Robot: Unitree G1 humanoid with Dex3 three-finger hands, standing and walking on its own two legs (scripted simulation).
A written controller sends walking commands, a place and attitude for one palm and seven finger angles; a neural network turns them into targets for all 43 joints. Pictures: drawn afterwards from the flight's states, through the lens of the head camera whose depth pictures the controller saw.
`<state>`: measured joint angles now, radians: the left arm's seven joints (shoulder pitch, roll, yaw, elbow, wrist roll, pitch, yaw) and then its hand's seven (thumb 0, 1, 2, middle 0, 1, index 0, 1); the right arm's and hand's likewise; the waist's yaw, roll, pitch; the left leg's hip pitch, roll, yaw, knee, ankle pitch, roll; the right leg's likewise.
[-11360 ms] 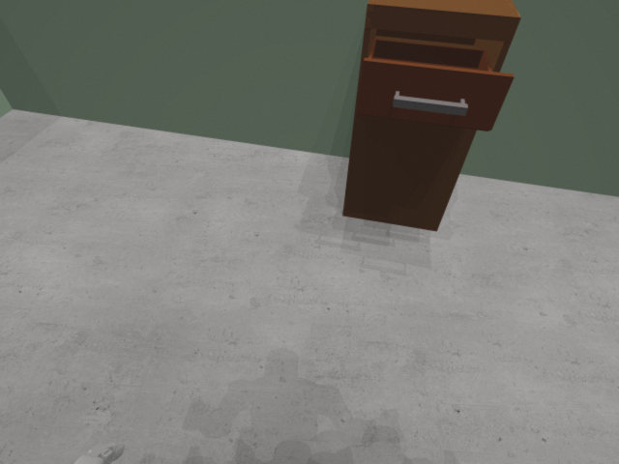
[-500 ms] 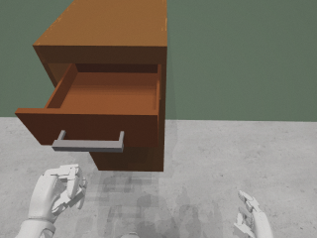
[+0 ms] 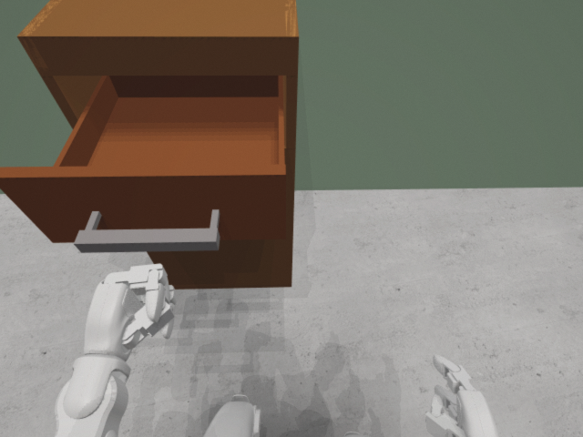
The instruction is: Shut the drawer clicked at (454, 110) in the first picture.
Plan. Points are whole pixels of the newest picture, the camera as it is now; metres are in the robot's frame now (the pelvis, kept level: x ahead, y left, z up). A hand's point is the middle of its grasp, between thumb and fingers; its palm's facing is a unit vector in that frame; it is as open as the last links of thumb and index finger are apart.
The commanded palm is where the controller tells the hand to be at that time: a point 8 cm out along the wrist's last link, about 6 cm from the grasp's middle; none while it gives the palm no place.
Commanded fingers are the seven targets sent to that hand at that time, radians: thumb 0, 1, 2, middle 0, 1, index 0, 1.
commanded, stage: bring the fist close to the handle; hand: left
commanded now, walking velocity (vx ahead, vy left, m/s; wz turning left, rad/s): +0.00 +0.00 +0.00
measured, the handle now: (152, 228) +0.39 +0.22 +0.05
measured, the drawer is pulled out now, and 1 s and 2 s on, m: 0.23 0.23 0.11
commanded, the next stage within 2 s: push the drawer shut in 0.58 s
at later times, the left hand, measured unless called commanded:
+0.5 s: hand (172, 291) +0.29 +0.17 +0.04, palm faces +0.03 -1.00 -0.04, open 3.3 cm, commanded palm +0.27 +0.22 +0.05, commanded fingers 0.00 0.90 0.90 -1.40 -1.60 -1.40 -1.60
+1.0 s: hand (178, 277) +0.32 +0.17 +0.04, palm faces +0.04 -1.00 -0.05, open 3.3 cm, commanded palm +0.30 +0.22 +0.05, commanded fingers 0.00 0.90 0.90 -1.40 -1.60 -1.40 -1.60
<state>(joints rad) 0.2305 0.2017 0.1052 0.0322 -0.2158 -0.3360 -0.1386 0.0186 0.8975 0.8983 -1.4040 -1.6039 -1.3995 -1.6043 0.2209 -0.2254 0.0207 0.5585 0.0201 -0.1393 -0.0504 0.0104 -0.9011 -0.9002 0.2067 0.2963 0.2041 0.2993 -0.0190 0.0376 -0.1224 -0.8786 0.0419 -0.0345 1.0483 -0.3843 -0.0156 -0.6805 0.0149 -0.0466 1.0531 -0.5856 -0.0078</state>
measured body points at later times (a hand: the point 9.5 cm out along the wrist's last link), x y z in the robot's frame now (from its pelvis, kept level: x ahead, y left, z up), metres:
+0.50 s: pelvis +0.00 +0.01 -0.01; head +0.06 +0.01 +0.44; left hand +0.29 +0.23 +0.05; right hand +0.15 -0.24 -0.10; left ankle +0.07 +0.13 -0.66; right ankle -0.03 -0.12 -0.66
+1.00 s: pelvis +0.00 +0.00 -0.01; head +0.07 +0.01 +0.44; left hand +0.31 +0.23 +0.05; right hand +0.16 -0.24 -0.10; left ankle +0.07 +0.13 -0.66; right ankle -0.03 -0.12 -0.66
